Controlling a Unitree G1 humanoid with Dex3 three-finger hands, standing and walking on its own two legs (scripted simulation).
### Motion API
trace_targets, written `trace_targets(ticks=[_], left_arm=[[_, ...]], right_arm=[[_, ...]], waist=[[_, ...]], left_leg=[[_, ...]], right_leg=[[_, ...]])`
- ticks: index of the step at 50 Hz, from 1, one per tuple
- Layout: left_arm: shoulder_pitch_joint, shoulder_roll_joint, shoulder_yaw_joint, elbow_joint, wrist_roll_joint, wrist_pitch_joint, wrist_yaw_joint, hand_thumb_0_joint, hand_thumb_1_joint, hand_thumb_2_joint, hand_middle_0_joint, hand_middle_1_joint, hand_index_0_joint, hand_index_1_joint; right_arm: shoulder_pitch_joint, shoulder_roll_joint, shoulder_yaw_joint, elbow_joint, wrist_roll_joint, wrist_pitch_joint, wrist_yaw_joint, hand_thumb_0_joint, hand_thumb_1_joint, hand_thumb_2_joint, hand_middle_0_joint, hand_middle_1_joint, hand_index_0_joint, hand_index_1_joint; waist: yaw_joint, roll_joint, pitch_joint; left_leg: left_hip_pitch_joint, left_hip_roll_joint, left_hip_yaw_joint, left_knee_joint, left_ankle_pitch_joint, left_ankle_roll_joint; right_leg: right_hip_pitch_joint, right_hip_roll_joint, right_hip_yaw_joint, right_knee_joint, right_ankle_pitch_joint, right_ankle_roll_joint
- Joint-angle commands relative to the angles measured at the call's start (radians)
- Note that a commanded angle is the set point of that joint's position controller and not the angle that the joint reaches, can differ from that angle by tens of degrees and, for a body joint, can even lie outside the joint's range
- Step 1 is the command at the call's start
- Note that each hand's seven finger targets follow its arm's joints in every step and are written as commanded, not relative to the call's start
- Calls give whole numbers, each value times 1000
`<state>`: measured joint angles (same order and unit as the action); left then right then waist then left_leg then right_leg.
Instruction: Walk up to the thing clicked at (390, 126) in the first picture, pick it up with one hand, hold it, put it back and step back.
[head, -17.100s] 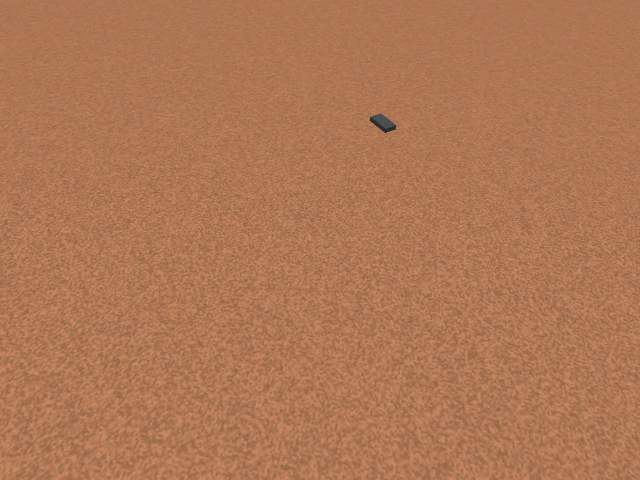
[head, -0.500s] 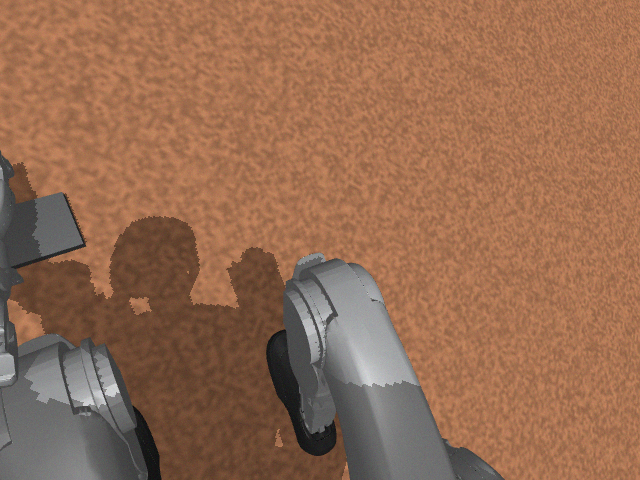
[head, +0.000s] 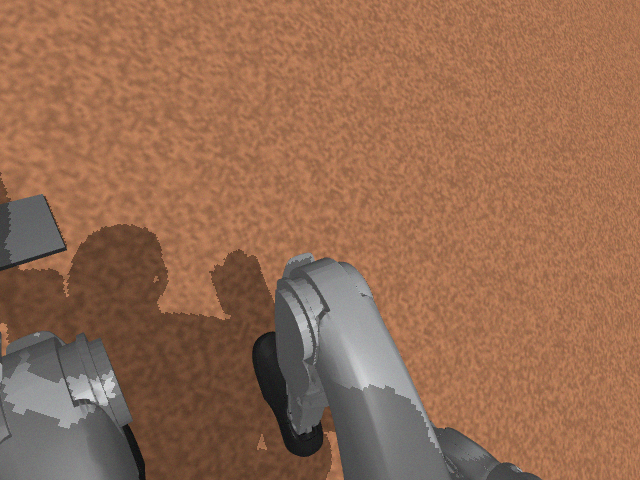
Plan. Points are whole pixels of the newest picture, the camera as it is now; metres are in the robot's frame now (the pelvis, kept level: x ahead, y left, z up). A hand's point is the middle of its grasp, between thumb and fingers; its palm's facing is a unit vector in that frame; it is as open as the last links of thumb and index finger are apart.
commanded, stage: rest palm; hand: left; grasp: from above
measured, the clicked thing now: out of the picture +0.44 +0.25 -0.29
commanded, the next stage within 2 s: close in 0.66 s
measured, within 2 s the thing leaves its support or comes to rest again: neither
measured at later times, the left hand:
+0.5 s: hand out of the picture +0.43 +0.27 -0.25, palm faces -0.46 -0.09 -0.89, open 14.2 cm
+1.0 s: hand out of the picture +0.43 +0.26 -0.26, palm faces -0.48 -0.11 -0.87, open 13.9 cm
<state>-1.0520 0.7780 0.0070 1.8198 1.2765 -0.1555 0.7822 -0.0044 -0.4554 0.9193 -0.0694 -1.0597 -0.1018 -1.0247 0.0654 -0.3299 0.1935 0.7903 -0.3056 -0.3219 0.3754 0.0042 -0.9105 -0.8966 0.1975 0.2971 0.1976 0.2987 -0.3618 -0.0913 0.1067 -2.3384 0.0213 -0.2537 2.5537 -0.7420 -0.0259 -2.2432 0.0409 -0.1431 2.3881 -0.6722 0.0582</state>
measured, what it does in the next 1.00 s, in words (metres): stands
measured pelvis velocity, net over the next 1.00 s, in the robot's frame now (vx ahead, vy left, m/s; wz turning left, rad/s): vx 0.00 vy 0.00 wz -0.02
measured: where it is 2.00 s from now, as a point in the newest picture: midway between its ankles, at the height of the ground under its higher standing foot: (219, 457)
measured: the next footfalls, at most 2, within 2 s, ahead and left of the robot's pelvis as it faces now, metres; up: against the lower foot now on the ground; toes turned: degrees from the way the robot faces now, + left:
none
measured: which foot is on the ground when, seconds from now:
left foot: down 0.00-1.00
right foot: down 0.00-1.00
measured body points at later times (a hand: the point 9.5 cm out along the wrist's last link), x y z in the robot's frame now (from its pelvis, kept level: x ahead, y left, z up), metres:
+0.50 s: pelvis +0.00 +0.00 +0.00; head +0.27 +0.12 +0.34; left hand +0.45 +0.27 -0.20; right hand +0.05 -0.24 -0.06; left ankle +0.06 +0.13 -0.27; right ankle +0.11 -0.12 -0.27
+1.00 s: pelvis +0.00 +0.00 +0.01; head +0.28 +0.12 +0.34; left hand +0.45 +0.27 -0.21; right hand +0.05 -0.25 -0.05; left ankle +0.06 +0.13 -0.27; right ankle +0.11 -0.12 -0.27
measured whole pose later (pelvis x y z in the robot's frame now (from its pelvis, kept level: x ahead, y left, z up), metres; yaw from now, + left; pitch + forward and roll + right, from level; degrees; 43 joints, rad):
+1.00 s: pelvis +0.00 +0.00 +0.01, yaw -1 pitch +28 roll -14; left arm -1.07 0.86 -0.06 1.82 1.21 -0.19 0.71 0.00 -0.51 1.04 -0.15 -0.96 -0.10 -1.01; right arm 0.08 -0.35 0.29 0.72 -0.29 -0.35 0.36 0.01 -0.91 -0.90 0.20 0.30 0.20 0.30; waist -0.39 -0.13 0.17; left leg -2.30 0.02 -0.29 2.53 -0.75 -0.04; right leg -2.20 0.05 -0.18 2.34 -0.66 0.05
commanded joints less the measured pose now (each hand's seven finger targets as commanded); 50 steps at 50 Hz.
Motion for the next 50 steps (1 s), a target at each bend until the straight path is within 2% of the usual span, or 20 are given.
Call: trace_targets(ticks=[1,5,8,13,14,16,18,21,22,23,26,27,31,32,33,35,38,44,46,50], left_arm=[[-250,56,0,-52,-56,32,-9,0,-484,921,-47,-1055,-76,-1023],[-235,82,-8,-62,-75,29,-57,0,-509,951,-55,-1049,-69,-1034],[-224,91,-18,-69,-60,8,-72,0,-522,961,-59,-1047,-64,-1039],[-213,107,-29,-81,-44,-32,-49,0,-572,1012,-67,-1016,-46,-1037],[-221,104,-32,-79,-40,-39,-43,0,-563,1003,-66,-1019,-50,-1035],[-201,93,-40,-64,-40,-44,-30,0,-567,1009,-66,-1021,-47,-1040],[-205,102,-42,-82,-41,-49,-11,0,-571,1016,-69,-1016,-46,-1038],[-218,74,-60,-97,-43,-45,0,0,-568,1011,-67,-1014,-46,-1034],[-216,85,-54,-100,-44,-44,7,0,-563,1009,-70,-1021,-51,-1040],[-218,72,-58,-93,-43,-38,5,0,-554,1011,-70,-1015,-52,-1033],[-211,105,-47,-83,-49,-18,8,0,-577,1024,-73,-999,-42,-1029],[-223,103,-47,-70,-53,-13,2,0,-567,1016,-69,-1010,-44,-1034],[-220,116,-37,-65,-70,7,-11,0,-562,1007,-70,-1014,-46,-1037],[-224,127,-32,-68,-63,7,-16,0,-565,1003,-65,-1009,-42,-1032],[-219,113,-39,-64,-75,9,-27,0,-564,1005,-69,-1010,-45,-1034],[-205,114,-39,-61,-81,7,-37,0,-572,1020,-72,-1007,-41,-1037],[-212,113,-46,-64,-89,-5,-44,0,-580,1046,-81,-1000,-40,-1041],[-224,112,-66,-83,-84,-36,-49,0,-509,1047,-153,-944,-100,-998],[-205,124,-64,-83,-72,-43,-35,0,-493,1039,-165,-935,-112,-990],[-211,114,-70,-96,-66,-36,-21,0,-464,997,-181,-905,-132,-955]], right_arm=[[225,-310,-75,8,16,-16,7,0,-900,-902,200,300,200,300],[209,-310,-61,3,29,-19,-2,0,-902,-904,200,300,200,300],[206,-316,-49,-12,27,-18,-5,0,-904,-906,200,300,199,300],[202,-329,-30,-15,29,-12,-14,0,-905,-907,200,300,199,300],[210,-326,-22,-20,20,-14,-12,0,-905,-906,200,300,200,300],[204,-327,-15,-28,11,-15,-10,0,-905,-907,200,300,199,300],[198,-335,-16,-25,8,-19,-14,0,-904,-906,200,300,199,300],[186,-333,-18,-29,8,-32,-10,0,-906,-907,200,300,199,300],[196,-341,-22,-23,4,-28,-11,0,-906,-907,200,300,199,300],[190,-333,-19,-32,7,-34,-6,0,-905,-906,200,300,200,300],[200,-348,-22,-31,13,-33,-7,0,-906,-907,200,300,199,300],[198,-348,-17,-40,15,-34,-9,0,-905,-907,200,300,199,300],[200,-348,-20,-39,21,-34,-13,0,-906,-908,200,300,199,300],[206,-344,-17,-45,23,-36,-11,0,-906,-908,200,300,199,300],[203,-338,-13,-49,21,-38,-9,0,-906,-908,200,300,199,300],[201,-337,-10,-50,29,-36,-12,0,-907,-908,200,299,199,299],[199,-347,-8,-48,27,-41,-18,0,-906,-908,200,299,199,299],[198,-344,8,-58,25,-36,-24,0,-898,-903,200,300,200,300],[194,-349,6,-54,24,-28,-29,0,-897,-903,200,299,200,299],[179,-342,8,-63,19,-32,-29,0,-897,-903,200,299,200,299]], waist=[[-88,368,-571],[-67,398,-579],[-69,431,-587],[-74,438,-587],[-82,447,-583],[-91,416,-562],[-96,420,-557],[-101,425,-525],[-104,441,-539],[-104,430,-535],[-104,417,-540],[-113,409,-517],[-102,397,-516],[-94,413,-516],[-102,388,-517],[-97,397,-536],[-104,401,-548],[-110,414,-538],[-103,422,-554],[-111,425,-518]], left_leg=[[423,7,104,-260,190,33],[430,4,107,-271,186,32],[469,6,101,-280,214,24],[472,8,107,-271,251,21],[477,7,108,-267,262,20],[465,8,109,-262,247,23],[466,10,104,-273,227,20],[475,12,88,-276,200,13],[483,14,93,-290,208,12],[482,13,85,-283,210,11],[465,16,86,-286,208,14],[456,13,90,-284,192,15],[434,13,93,-292,167,18],[436,12,93,-290,176,19],[435,13,92,-281,178,20],[450,13,96,-281,207,20],[464,15,89,-286,213,19],[469,15,94,-281,217,19],[479,18,90,-289,233,15],[475,15,93,-287,201,13]], right_leg=[[340,44,-113,-225,251,-64],[357,41,-107,-219,244,-70],[370,46,-121,-201,268,-75],[395,58,-128,-209,311,-74],[399,58,-131,-206,320,-74],[396,61,-138,-219,310,-71],[390,63,-139,-228,287,-73],[356,52,-146,-215,268,-72],[378,63,-143,-225,274,-77],[363,56,-147,-215,278,-75],[369,57,-140,-233,272,-72],[367,55,-139,-235,269,-70],[375,57,-131,-249,242,-70],[362,54,-132,-242,246,-70],[377,54,-132,-240,252,-67],[397,59,-128,-238,277,-69],[409,60,-136,-240,285,-68],[417,63,-138,-246,292,-68],[433,69,-141,-246,302,-72],[401,64,-142,-246,283,-72]])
